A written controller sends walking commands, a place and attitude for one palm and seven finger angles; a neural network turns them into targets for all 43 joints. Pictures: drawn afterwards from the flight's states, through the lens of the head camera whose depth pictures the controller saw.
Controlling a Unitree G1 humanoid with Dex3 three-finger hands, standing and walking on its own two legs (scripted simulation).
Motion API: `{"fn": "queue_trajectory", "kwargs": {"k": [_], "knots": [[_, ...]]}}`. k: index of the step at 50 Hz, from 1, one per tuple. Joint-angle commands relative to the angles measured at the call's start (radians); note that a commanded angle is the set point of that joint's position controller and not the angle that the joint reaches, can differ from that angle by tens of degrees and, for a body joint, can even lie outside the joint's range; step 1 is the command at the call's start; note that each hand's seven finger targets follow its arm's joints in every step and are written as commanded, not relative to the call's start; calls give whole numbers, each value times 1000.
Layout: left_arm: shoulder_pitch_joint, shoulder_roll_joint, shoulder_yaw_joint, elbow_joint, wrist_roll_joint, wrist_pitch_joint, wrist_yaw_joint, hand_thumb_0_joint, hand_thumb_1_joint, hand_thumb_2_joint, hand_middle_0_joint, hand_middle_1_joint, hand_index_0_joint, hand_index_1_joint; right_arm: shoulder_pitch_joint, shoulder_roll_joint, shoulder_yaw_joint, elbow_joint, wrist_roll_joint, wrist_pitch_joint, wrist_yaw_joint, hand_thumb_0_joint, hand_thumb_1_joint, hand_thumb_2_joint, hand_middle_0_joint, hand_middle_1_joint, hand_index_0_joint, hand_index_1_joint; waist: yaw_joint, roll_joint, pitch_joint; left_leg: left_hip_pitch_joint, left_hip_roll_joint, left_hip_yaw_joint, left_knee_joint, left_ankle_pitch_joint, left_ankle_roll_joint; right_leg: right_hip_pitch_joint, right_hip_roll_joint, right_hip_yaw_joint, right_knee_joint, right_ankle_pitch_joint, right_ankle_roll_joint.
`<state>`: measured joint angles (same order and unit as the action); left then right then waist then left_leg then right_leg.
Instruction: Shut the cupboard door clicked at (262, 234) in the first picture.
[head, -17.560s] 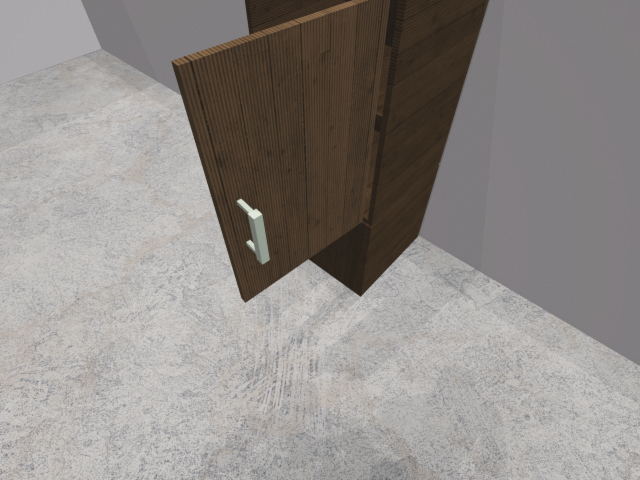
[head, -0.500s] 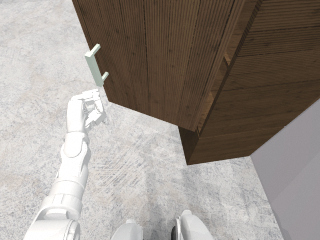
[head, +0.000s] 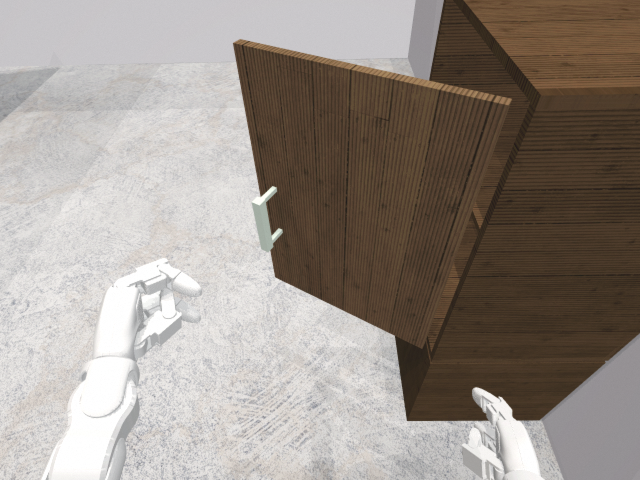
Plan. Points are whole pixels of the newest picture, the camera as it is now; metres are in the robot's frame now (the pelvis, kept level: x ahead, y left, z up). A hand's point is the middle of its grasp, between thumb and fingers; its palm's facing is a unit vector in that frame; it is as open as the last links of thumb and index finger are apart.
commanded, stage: draw the hand back to the body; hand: left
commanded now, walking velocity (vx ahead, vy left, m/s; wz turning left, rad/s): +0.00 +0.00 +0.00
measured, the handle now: (269, 219) +0.62 +0.17 -0.08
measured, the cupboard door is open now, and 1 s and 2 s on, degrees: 59 59 59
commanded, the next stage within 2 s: step back with the hand held close in 0.78 s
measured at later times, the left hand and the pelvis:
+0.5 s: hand (26, 344) +0.19 +0.27 +0.18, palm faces +0.47 -0.76 -0.45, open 6.8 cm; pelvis +0.00 +0.00 +0.01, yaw +0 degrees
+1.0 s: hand (31, 341) +0.19 +0.27 +0.18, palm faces +0.46 -0.77 -0.44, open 7.4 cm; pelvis -0.01 +0.00 +0.01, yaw +0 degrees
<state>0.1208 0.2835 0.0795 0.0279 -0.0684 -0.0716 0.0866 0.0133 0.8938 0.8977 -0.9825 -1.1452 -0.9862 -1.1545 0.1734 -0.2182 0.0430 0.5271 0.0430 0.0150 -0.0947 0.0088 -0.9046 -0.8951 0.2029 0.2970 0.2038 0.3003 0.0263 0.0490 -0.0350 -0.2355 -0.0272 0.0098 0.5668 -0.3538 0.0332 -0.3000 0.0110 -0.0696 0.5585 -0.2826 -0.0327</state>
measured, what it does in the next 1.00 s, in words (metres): stands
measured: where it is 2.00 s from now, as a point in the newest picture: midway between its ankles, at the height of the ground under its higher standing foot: outside the picture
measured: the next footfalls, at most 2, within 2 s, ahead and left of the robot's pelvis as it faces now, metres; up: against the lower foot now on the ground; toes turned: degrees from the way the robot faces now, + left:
none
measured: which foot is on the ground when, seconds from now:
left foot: down 0.00-1.00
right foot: down 0.00-1.00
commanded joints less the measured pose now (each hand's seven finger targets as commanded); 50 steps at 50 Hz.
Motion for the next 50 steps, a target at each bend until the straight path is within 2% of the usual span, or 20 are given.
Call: {"fn": "queue_trajectory", "kwargs": {"k": [1, 5, 6, 12, 17, 20, 23, 27, 29, 30, 32, 35, 37, 38, 45, 46, 47, 48, 49, 50], "knots": [[-99, 150, 115, -320, -4, -41, 13, 0, 900, 900, -723, -870, -723, -870, -70, -96, -31, -122, -15, -64, -3, 0, -900, -900, 200, 300, 200, 300, -3, -2, -135, 57, 44, -20, -149, 372, -14, 225, -34, 46, -113, 313, 6], [-20, 178, 170, -398, -4, -30, 15, 0, 900, 900, -613, -750, -613, -750, -85, -96, -30, -112, -23, -82, 6, 0, -900, -900, 200, 300, 200, 300, 7, 3, -98, 78, 44, -18, -177, 392, -16, 250, -34, 46, -148, 324, 8], [3, 193, 197, -409, -4, -30, 18, 0, 900, 900, -585, -720, -585, -720, -84, -95, -30, -107, -26, -86, 7, 0, -900, -900, 200, 300, 200, 300, 11, -24, -97, 76, 43, -22, -182, 393, -16, 263, -33, 43, -150, 325, 9], [121, 243, 285, -539, -6, -40, 26, 0, 900, 900, -420, -540, -420, -540, -101, -95, -37, -94, -31, -118, 13, 0, -900, -900, 200, 300, 200, 300, 28, 27, -90, 92, 41, -19, -191, 409, -17, 286, -35, 47, -171, 318, 11], [239, 285, 375, -613, -9, -55, 36, 0, 900, 900, -282, -390, -282, -390, -100, -97, -48, -80, -30, -144, 18, 0, -900, -900, 200, 300, 200, 300, 40, 21, -70, 87, 44, -21, -191, 429, -20, 285, -35, 44, -172, 316, 14], [275, 294, 417, -647, -13, -68, 38, 0, 900, 900, -200, -300, -200, -300, -101, -92, -54, -78, -26, -153, 19, 0, -900, -900, 200, 300, 200, 300, 43, 21, -50, 81, 48, -20, -200, 385, -21, 268, -33, 44, -175, 271, 16], [273, 222, 351, -568, -10, -69, 30, 0, 900, 900, -200, -300, -200, -300, -92, -105, -59, -61, -25, -157, 20, 0, -900, -900, 200, 300, 200, 300, 23, -32, 34, 61, 51, -19, -216, 305, -16, 208, -35, 43, -192, 193, 18], [237, 251, 368, -564, -6, -79, 36, 0, 900, 900, -200, -300, -200, -300, -92, -114, -65, -54, -28, -164, 12, 0, -900, -900, 200, 300, 200, 300, 29, -22, 15, 66, 46, -19, -219, 245, -6, 207, -38, 49, -200, 132, 18], [235, 264, 380, -593, -5, -86, 40, 0, 900, 900, -200, -300, -200, -300, -97, -108, -65, -58, -29, -170, 10, 0, -900, -900, 200, 300, 200, 300, 37, -22, -36, 76, 42, -17, -214, 264, -2, 237, -40, 52, -190, 155, 18], [231, 260, 373, -611, -2, -87, 40, 0, 900, 900, -200, -300, -200, -300, -102, -105, -63, -59, -28, -173, 9, 0, -900, -900, 200, 300, 200, 300, 37, 8, -39, 78, 41, -17, -212, 272, -4, 239, -38, 54, -187, 162, 16], [236, 287, 397, -613, -2, -88, 45, 0, 900, 900, -200, -300, -200, -300, -103, -106, -60, -54, -29, -179, 8, 0, -900, -900, 200, 300, 200, 300, 42, 18, -33, 65, 40, -19, -214, 265, -7, 250, -39, 58, -193, 156, 14], [228, 279, 394, -633, 0, -93, 48, 0, 900, 900, -200, -300, -200, -300, -107, -97, -55, -54, -29, -188, 7, 0, -900, -900, 200, 300, 200, 300, 42, 62, -9, 62, 40, -22, -223, 257, -13, 242, -36, 54, -194, 151, 11], [253, 292, 414, -602, -4, -89, 47, 0, 900, 900, -200, -300, -200, -300, -103, -100, -57, -50, -30, -190, 8, 0, -900, -900, 200, 300, 200, 300, 45, 15, 3, 52, 42, -22, -224, 259, -12, 243, -33, 56, -201, 153, 12], [252, 267, 393, -604, -5, -88, 43, 0, 900, 900, -200, -300, -200, -300, -106, -95, -56, -54, -28, -187, 8, 0, -900, -900, 200, 300, 200, 300, 41, 25, 11, 56, 43, -15, -224, 261, -11, 238, -34, 58, -201, 155, 13], [265, 254, 389, -587, -6, -90, 35, 0, 900, 900, -200, -300, -200, -300, -98, -100, -60, -52, -30, -182, 16, 0, -900, -900, 200, 300, 200, 300, 40, 23, 6, 59, 45, -16, -228, 273, -13, 240, -32, 52, -197, 168, 14], [149, 357, 499, -645, -1, -131, 47, 0, 900, 900, -200, -300, -200, -300, -89, -141, -77, -87, -23, -155, 18, 0, -900, -900, 200, 300, 200, 300, -7, 6, 45, -31, 67, -47, -174, 159, 11, 171, -97, 193, -249, 161, -1], [164, 369, 515, -602, 5, -147, 50, 0, 900, 900, -200, -300, -200, -300, -78, -126, -74, -69, -27, -143, 15, 0, -900, -900, 200, 300, 200, 300, -8, -44, 54, -42, 57, -62, -134, 109, 10, 147, -144, 233, -283, 116, -20], [282, 286, 450, -538, 5, -150, 43, 0, 900, 900, -200, -300, -200, -300, -70, -125, -82, -58, -28, -132, 18, 0, -900, -900, 200, 300, 200, 300, -19, -92, 27, -25, 53, -56, -82, 115, 9, 109, -179, 254, -294, 101, -32], [313, 251, 413, -540, 5, -156, 38, 0, 900, 900, -200, -300, -200, -300, -71, -128, -85, -60, -27, -121, 24, 0, -900, -900, 200, 300, 200, 300, -22, -88, -4, -15, 51, -53, -59, 121, 8, 96, -196, 259, -288, 105, -40], [330, 255, 412, -552, 4, -164, 41, 0, 900, 900, -200, -300, -200, -300, -70, -129, -88, -63, -26, -112, 28, 0, -900, -900, 200, 300, 200, 300, -24, -83, -31, -17, 54, -55, -57, 127, 7, 102, -204, 251, -273, 115, -44]]}}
